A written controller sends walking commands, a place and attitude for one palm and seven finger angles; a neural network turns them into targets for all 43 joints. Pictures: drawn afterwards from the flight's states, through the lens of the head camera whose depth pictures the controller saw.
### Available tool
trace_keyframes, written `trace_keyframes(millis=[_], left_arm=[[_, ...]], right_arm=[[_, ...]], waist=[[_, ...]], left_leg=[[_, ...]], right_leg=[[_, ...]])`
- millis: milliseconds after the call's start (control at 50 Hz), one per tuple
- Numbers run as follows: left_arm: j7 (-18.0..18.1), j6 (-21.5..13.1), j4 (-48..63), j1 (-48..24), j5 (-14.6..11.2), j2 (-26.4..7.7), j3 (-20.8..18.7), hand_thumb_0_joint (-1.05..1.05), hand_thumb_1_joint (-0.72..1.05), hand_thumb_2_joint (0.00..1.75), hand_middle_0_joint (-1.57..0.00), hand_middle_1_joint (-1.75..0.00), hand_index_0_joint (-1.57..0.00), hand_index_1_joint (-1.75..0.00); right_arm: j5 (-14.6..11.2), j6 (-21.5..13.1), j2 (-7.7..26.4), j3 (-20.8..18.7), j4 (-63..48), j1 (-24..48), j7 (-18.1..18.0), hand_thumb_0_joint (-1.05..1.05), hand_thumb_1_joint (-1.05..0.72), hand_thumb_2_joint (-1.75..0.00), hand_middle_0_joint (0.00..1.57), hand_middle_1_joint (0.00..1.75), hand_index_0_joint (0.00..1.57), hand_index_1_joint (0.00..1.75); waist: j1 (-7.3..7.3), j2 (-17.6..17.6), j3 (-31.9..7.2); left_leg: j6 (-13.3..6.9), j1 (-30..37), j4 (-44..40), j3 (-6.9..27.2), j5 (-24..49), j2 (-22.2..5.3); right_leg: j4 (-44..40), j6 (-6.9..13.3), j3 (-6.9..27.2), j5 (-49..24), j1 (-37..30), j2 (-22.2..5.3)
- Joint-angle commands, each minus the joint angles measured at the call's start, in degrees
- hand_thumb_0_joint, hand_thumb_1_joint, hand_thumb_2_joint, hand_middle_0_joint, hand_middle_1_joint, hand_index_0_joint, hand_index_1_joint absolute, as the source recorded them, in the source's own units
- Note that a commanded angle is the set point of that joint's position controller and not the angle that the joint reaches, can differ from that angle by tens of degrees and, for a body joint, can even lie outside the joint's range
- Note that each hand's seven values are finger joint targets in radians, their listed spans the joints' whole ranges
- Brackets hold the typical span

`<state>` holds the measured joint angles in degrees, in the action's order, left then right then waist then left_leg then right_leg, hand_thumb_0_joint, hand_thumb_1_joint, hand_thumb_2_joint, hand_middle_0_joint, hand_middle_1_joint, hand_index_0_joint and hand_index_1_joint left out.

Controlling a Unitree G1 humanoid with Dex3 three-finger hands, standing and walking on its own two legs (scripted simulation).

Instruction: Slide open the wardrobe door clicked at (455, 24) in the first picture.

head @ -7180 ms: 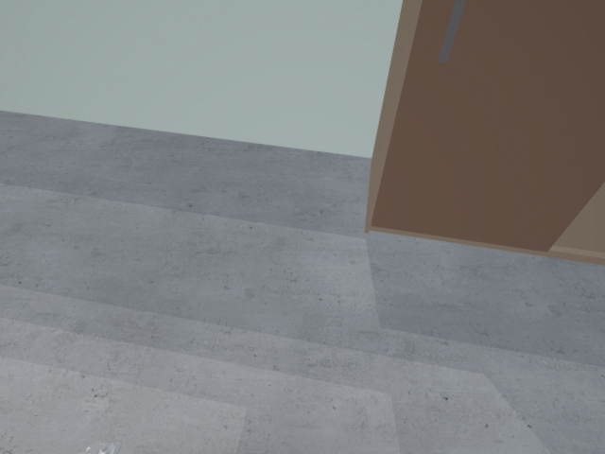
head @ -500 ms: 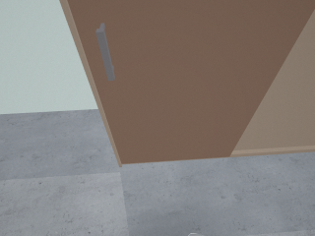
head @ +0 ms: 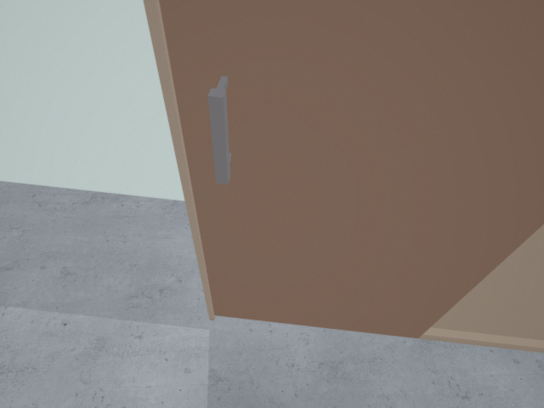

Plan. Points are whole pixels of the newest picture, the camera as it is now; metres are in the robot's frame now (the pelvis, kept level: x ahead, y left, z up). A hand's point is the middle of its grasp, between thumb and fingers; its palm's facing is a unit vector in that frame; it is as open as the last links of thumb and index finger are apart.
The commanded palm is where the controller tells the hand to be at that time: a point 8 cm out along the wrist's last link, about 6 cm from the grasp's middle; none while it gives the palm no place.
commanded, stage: come to a stop and stand still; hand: left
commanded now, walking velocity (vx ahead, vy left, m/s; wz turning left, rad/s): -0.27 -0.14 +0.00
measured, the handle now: (223, 133) +0.50 +0.15 +0.14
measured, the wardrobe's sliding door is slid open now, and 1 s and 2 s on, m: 0.00 0.00 0.00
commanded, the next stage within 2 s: look again from close up in 1.46 s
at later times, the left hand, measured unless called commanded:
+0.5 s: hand out of the picture -0.01 +0.16 -0.16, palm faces +0.02 -0.96 -0.26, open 7.4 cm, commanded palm none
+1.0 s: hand out of the picture -0.07 +0.17 -0.18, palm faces +0.04 -0.98 -0.19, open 7.4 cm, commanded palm none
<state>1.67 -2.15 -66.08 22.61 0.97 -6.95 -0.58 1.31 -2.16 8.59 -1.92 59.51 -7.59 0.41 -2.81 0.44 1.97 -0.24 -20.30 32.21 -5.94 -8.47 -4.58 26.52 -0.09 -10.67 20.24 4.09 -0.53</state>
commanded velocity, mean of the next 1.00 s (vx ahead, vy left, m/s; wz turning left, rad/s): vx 0.02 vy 0.02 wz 0.00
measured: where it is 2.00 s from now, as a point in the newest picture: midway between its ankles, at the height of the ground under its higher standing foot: outside the picture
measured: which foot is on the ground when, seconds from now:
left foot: down 0.00-0.46, up 0.48-0.84, down 0.86-1.00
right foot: down 0.00-0.00, up 0.02-0.44, down 0.46-1.00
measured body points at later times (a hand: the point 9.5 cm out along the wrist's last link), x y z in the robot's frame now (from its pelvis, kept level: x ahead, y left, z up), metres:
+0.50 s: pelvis -0.04 -0.04 +0.00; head -0.06 -0.05 +0.45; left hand -0.01 +0.21 -0.14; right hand -0.01 -0.28 -0.16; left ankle +0.07 +0.09 -0.72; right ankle -0.07 -0.15 -0.73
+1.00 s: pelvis -0.04 +0.01 +0.00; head -0.02 +0.01 +0.45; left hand -0.07 +0.23 -0.16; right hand -0.01 -0.23 -0.15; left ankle -0.08 +0.10 -0.73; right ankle -0.07 -0.15 -0.73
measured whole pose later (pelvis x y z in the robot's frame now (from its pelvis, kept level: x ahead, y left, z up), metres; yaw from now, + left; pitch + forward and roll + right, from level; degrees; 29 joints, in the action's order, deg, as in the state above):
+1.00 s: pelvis -0.04 +0.01 +0.00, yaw +0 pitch +1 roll -1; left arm 2.9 -0.8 -63.6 18.5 1.0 -8.0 -0.3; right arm 1.3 -1.2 10.6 -0.9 58.8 -14.9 -0.9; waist -1.0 0.9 1.9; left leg -1.5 -13.0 34.0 -4.3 -21.8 -1.4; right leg 31.3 -1.9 -5.6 18.1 13.4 -5.3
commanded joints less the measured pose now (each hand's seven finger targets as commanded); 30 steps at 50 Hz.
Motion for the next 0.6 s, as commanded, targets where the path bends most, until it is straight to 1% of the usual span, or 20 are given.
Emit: trace_keyframes(millis=[0,20,80,120,160,200,280,300,320,360,380,400,420,440,460,480,500,540,560,580], left_arm=[[1.38,0.87,1.26,5.27,-0.75,-3.38,0.01,0.0,0.9,0.9,-0.2,-0.3,-0.2,-0.3],[1.46,1.61,0.9,5.52,-0.8,-3.4,-0.03,0.0,0.9,0.9,-0.2,-0.3,-0.2,-0.3],[1.23,3.6,2.43,1.96,0.06,-5.24,-1.01,0.0,0.9,0.9,-0.2,-0.3,-0.2,-0.3],[0.81,3.91,3.3,1.52,0.18,-5.38,-1.65,0.0,0.9,0.9,-0.2,-0.3,-0.2,-0.3],[0.54,4.53,4.76,0.84,0.39,-5.44,-2.43,0.0,0.9,0.9,-0.2,-0.3,-0.2,-0.3],[0.2,4.8,6.33,-0.23,0.72,-5.09,-3.03,0.0,0.9,0.9,-0.2,-0.3,-0.2,-0.3],[-0.38,5.22,7.85,-1.12,0.6,-4.02,-3.11,0.0,0.9,0.9,-0.2,-0.3,-0.2,-0.3],[-0.49,4.7,8.01,-1.59,0.75,-3.83,-2.88,0.0,0.9,0.9,-0.2,-0.3,-0.2,-0.3],[-0.47,4.65,7.63,-0.77,0.5,-3.5,-2.77,0.0,0.9,0.9,-0.2,-0.3,-0.2,-0.3],[-0.41,4.29,5.97,3.0,0.33,-3.37,-2.57,0.0,0.9,0.9,-0.2,-0.3,-0.2,-0.3],[-0.4,4.1,4.76,6.15,0.35,-3.79,-2.59,0.0,0.9,0.9,-0.2,-0.3,-0.2,-0.3],[-0.28,3.53,4.13,7.46,0.68,-5.12,-2.62,0.0,0.9,0.9,-0.2,-0.3,-0.2,-0.3],[-0.08,2.95,4.6,7.05,1.15,-8.1,-2.79,0.0,0.9,0.9,-0.2,-0.3,-0.2,-0.3],[0.22,2.91,6.52,2.13,1.22,-12.39,-3.02,0.0,0.9,0.9,-0.2,-0.3,-0.2,-0.3],[0.53,3.19,9.18,-4.03,0.96,-13.81,-2.95,0.0,0.9,0.9,-0.2,-0.3,-0.2,-0.3],[0.79,2.33,10.12,-8.92,0.74,-13.47,-3.2,0.0,0.9,0.9,-0.2,-0.3,-0.2,-0.3],[0.84,1.77,10.22,-10.32,0.57,-12.38,-3.19,0.0,0.9,0.9,-0.2,-0.3,-0.2,-0.3],[0.29,1.21,9.93,-10.4,0.35,-10.73,-2.59,0.0,0.9,0.9,-0.2,-0.3,-0.2,-0.3],[0.05,0.96,9.33,-8.61,0.3,-10.76,-2.61,0.0,0.9,0.9,-0.2,-0.3,-0.2,-0.3],[-0.02,0.77,8.61,-5.85,0.19,-10.51,-2.6,0.0,0.9,0.9,-0.2,-0.3,-0.2,-0.3]], right_arm=[[-0.92,0.1,9.35,-1.0,1.79,-11.46,-2.29,0.0,-0.9,-0.9,0.2,0.3,0.2,0.3],[-0.96,0.38,8.73,-0.44,1.43,-8.69,-2.97,0.0,-0.9,-0.9,0.2,0.3,0.2,0.3],[-0.93,1.53,8.78,-1.22,0.41,-5.53,-3.87,0.0,-0.9,-0.9,0.2,0.3,0.2,0.3],[-0.82,1.85,9.42,-1.94,-0.31,-4.11,-3.84,0.0,-0.9,-0.9,0.2,0.3,0.2,0.3],[-0.71,2.29,10.06,-2.72,-1.09,-3.79,-3.65,0.0,-0.9,-0.9,0.2,0.3,0.2,0.3],[-0.34,2.41,9.56,-3.3,-2.3,-3.36,-3.35,0.0,-0.9,-0.9,0.2,0.3,0.2,0.3],[0.31,2.97,10.22,-3.62,-3.09,-1.04,-2.24,0.0,-0.9,-0.9,0.2,0.3,0.2,0.3],[0.5,2.93,9.58,-3.44,-3.06,-0.93,-2.12,0.0,-0.9,-0.9,0.2,0.3,0.2,0.3],[0.71,3.09,10.05,-3.49,-2.94,-1.04,-1.8,0.0,-0.9,-0.9,0.2,0.3,0.2,0.3],[0.78,3.54,10.38,-3.61,-2.53,-0.62,-1.48,0.0,-0.9,-0.9,0.2,0.3,0.2,0.3],[0.62,3.85,10.08,-3.6,-2.59,-0.53,-1.34,0.0,-0.9,-0.9,0.2,0.3,0.2,0.3],[0.33,3.93,8.03,-3.2,-2.32,-1.45,-1.24,0.0,-0.9,-0.9,0.2,0.3,0.2,0.3],[-0.43,4.48,4.81,-2.46,-2.59,-2.65,-1.07,0.0,-0.9,-0.9,0.2,0.3,0.2,0.3],[-0.6,4.85,1.77,-1.87,-4.18,-2.14,-0.66,0.0,-0.9,-0.9,0.2,0.3,0.2,0.3],[-0.06,5.19,4.85,-2.53,-4.89,-0.54,-0.42,0.0,-0.9,-0.9,0.2,0.3,0.2,0.3],[0.17,5.44,5.21,-2.72,-3.83,-2.42,-0.09,0.0,-0.9,-0.9,0.2,0.3,0.2,0.3],[0.14,5.38,4.73,-2.55,-2.76,-4.62,-0.03,0.0,-0.9,-0.9,0.2,0.3,0.2,0.3],[0.2,4.66,4.31,-2.4,-0.34,-10.21,0.39,0.0,-0.9,-0.9,0.2,0.3,0.2,0.3],[0.15,4.19,4.24,-2.13,-0.05,-11.51,0.37,0.0,-0.9,-0.9,0.2,0.3,0.2,0.3],[0.13,3.8,4.34,-2.04,-0.06,-11.17,0.28,0.0,-0.9,-0.9,0.2,0.3,0.2,0.3]], waist=[[3.37,9.54,-6.85],[2.62,11.9,-5.89],[3.05,8.39,-0.42],[2.97,6.36,-3.78],[3.15,4.79,-6.81],[3.15,3.03,-6.98],[3.01,9.55,-5.3],[3.02,9.99,-3.65],[2.89,11.38,-4.35],[1.16,12.27,-3.4],[-0.04,10.54,-2.92],[-0.64,6.32,-0.6],[-0.25,-4.3,0.74],[0.7,-17.04,6.45],[1.18,-12.59,9.54],[3.15,-13.01,9.52],[3.98,-11.51,9.57],[5.25,-8.72,7.96],[4.65,-8.41,5.84],[3.2,-7.59,4.38]], left_leg=[[-7.52,21.06,-6.18,11.75,49.59,-16.57],[-9.21,18.8,-9.79,13.68,49.39,-17.01],[-10.83,11.16,-12.97,13.75,40.34,-17.03],[-11.39,12.47,-12.51,12.88,35.27,-16.87],[-11.4,12.88,-13.19,12.29,25.78,-16.63],[-11.06,9.9,-14.51,12.06,15.64,-16.47],[-8.42,3.53,-19.57,11.46,-10.33,-14.31],[-8.09,2.12,-19.75,12.01,-13.19,-13.28],[-7.08,1.08,-21.34,11.9,-18.3,-12.69],[-4.42,-2.69,-22.46,10.17,-25.13,-10.07],[-2.74,-5.45,-21.47,8.56,-28.03,-8.1],[-1.21,-8.09,-17.55,6.92,-27.67,-5.17],[1.52,-9.14,-7.39,3.24,-25.11,-1.07],[3.29,-11.45,3.5,0.49,-19.19,2.54],[2.47,-7.52,11.72,4.08,-17.07,1.39],[1.82,-5.12,15.85,6.09,-13.33,0.6],[1.56,-4.03,17.24,5.89,-11.24,0.6],[2.05,-4.75,19.26,3.9,-7.24,1.54],[2.42,-5.81,18.37,3.1,-6.64,2.03],[2.78,-6.83,17.51,2.89,-6.61,2.2]], right_leg=[[9.68,-1.8,5.17,7.27,10.2,-4.04],[13.45,-2.69,6.06,12.8,11.17,-4.08],[23.06,-2.42,8.89,12.55,14.18,-4.81],[25.92,-2.42,9.59,11.13,15.96,-4.65],[31.41,-2.48,9.86,9.25,18.1,-3.75],[32.69,-2.3,9.84,8.09,18.61,-3.52],[25.02,-1.96,7.74,6.46,15.09,-3.56],[20.78,-1.61,6.92,7.02,13.89,-3.13],[17.93,-1.25,5.6,7.32,10.82,-2.26],[9.17,-0.76,2.99,4.34,4.04,-0.49],[3.38,-0.73,1.52,0.83,-0.67,0.29],[-3.38,-0.41,3.39,-0.14,-2.98,-0.81],[-14.37,1.67,13.78,12.58,0.92,-9.01],[-24.92,5.94,29.46,30.03,11.73,-20.1],[-27.95,8.0,31.63,31.25,23.18,-23.61],[-27.83,7.17,29.55,29.17,26.69,-21.62],[-26.27,6.36,27.17,23.54,25.83,-19.57],[-20.72,4.29,17.78,9.66,19.51,-14.76],[-18.55,3.72,15.63,4.81,14.25,-13.79],[-17.1,3.8,15.18,1.3,9.98,-13.77]])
